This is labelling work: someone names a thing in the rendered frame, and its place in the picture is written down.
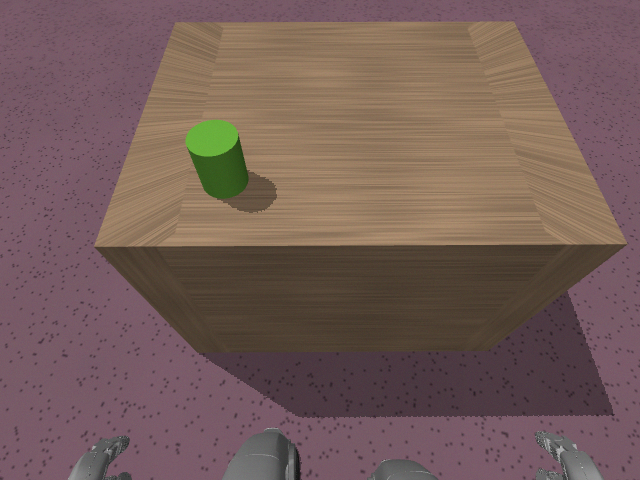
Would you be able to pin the left robot hand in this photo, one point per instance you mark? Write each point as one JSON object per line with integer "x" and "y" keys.
{"x": 93, "y": 465}

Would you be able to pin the can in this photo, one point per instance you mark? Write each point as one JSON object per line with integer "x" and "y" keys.
{"x": 216, "y": 152}

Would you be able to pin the right robot hand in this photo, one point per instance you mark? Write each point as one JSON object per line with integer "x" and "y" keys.
{"x": 576, "y": 465}

